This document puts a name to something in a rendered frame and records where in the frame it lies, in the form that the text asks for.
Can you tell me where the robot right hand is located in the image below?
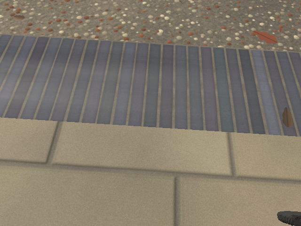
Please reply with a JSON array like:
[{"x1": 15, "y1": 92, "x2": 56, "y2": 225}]
[{"x1": 277, "y1": 211, "x2": 301, "y2": 226}]

